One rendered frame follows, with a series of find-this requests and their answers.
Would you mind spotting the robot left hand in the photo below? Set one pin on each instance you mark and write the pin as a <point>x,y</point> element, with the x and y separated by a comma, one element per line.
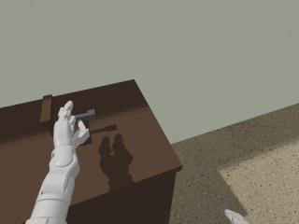
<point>63,131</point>

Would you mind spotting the robot right hand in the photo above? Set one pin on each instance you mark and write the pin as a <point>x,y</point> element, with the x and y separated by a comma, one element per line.
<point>236,218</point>

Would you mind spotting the robot left forearm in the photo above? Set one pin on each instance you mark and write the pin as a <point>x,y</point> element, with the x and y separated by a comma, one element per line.
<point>55,195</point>

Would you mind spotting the counter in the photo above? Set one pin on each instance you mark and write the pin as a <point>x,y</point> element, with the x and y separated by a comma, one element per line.
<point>127,166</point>

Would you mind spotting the tap lever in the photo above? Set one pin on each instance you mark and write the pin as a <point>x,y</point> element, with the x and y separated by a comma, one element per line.
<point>90,115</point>

